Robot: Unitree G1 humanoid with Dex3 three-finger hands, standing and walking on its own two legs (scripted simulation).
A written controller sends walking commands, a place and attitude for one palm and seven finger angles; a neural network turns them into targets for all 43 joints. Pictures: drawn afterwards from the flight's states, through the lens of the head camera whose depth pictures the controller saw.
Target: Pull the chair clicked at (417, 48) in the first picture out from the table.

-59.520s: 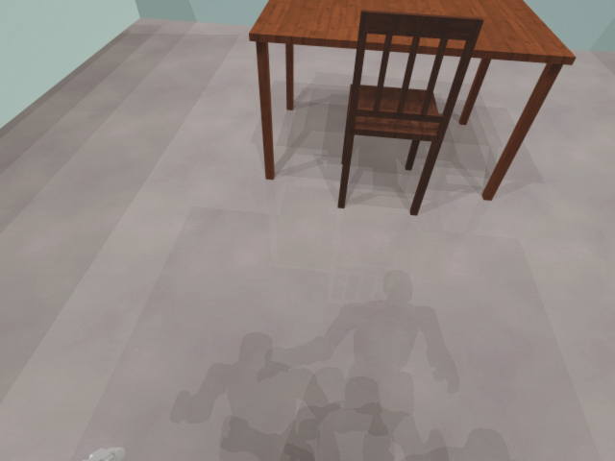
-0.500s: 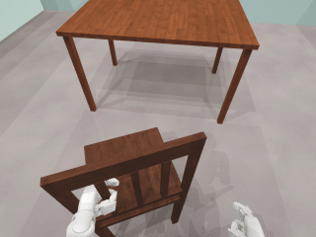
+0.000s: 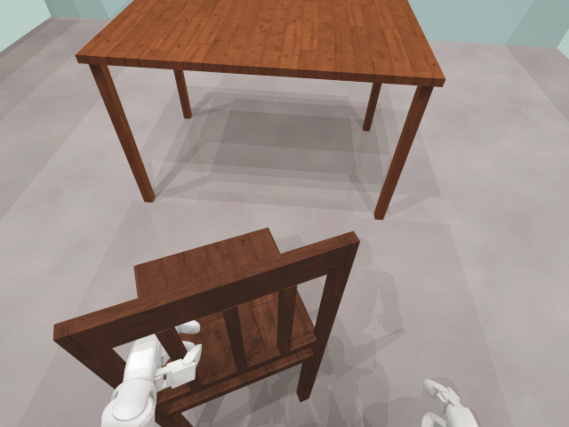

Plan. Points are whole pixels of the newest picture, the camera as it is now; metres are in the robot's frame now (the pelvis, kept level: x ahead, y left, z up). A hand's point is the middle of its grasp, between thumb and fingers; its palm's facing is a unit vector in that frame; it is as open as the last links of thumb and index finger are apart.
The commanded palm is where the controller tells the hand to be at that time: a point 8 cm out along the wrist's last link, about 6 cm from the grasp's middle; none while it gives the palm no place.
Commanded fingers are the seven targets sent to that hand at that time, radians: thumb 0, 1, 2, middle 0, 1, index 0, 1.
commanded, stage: open the thumb and straighten the fingers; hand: left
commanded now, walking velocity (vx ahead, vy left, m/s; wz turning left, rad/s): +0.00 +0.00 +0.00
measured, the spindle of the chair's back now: (235, 339) +0.28 +0.09 -0.10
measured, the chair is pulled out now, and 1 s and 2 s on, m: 0.74 0.74 0.74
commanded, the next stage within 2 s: draw the fingers out of the gap in 0.60 s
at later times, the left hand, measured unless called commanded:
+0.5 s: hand (184, 355) +0.24 +0.16 -0.07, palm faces +0.08 -0.98 -0.18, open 16.2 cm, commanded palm +0.21 +0.21 -0.04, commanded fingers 0.00 -0.55 0.20 0.00 0.00 0.00 0.00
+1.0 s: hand (181, 383) +0.20 +0.16 -0.06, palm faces +0.09 -0.98 -0.17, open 17.5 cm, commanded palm +0.16 +0.21 -0.04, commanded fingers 0.00 -0.55 0.20 0.00 0.00 0.00 0.00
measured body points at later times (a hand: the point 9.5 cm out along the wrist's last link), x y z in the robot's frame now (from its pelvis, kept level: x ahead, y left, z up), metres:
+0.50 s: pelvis +0.03 +0.01 -0.03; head +0.06 -0.01 +0.41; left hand +0.23 +0.21 -0.05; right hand +0.20 -0.23 -0.12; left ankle +0.00 +0.14 -0.73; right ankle +0.03 -0.12 -0.73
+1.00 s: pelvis +0.03 +0.00 -0.04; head +0.06 -0.01 +0.41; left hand +0.19 +0.21 -0.05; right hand +0.20 -0.24 -0.12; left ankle +0.00 +0.14 -0.73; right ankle +0.03 -0.12 -0.73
